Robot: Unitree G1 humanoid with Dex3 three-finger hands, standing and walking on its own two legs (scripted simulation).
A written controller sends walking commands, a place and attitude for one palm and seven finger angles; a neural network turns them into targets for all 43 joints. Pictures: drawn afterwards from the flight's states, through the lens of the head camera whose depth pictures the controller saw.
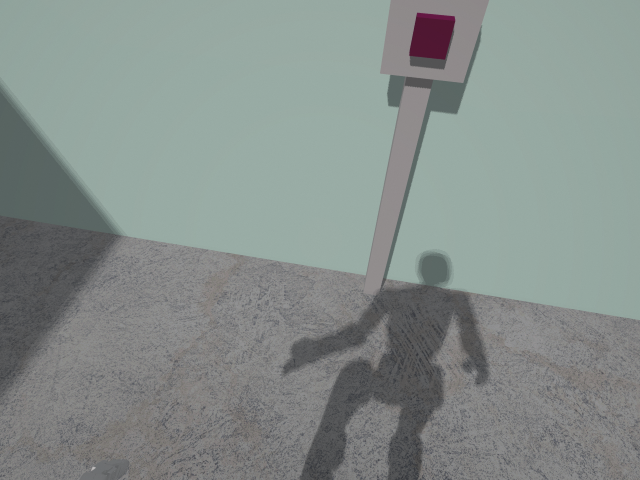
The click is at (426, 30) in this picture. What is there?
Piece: button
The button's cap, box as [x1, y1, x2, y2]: [409, 13, 454, 59]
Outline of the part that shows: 417,13 409,55 444,59 454,23 454,16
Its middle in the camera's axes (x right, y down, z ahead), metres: +0.22 -0.40 +0.77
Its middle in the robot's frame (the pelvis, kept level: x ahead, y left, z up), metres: +0.87 -0.17 +0.19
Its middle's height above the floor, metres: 0.96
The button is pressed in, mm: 0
